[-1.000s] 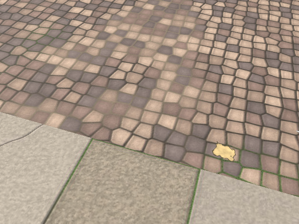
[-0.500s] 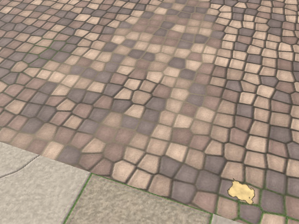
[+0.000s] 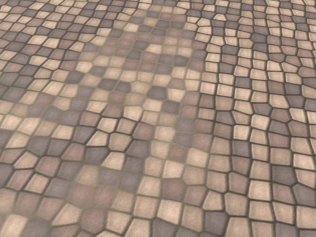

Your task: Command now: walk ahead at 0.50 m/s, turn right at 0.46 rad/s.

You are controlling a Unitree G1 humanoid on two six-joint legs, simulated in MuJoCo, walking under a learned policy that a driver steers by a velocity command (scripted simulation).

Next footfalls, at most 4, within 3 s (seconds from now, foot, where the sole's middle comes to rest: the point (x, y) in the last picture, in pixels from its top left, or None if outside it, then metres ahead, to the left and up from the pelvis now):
0.34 right None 0.31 -0.12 -0.78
0.94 left None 0.46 0.00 -0.78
1.26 right None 0.30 -0.16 -0.78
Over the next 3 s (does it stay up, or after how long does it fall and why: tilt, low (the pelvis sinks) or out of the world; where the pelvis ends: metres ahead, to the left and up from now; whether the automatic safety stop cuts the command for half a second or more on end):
stays up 0.36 -0.08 0.00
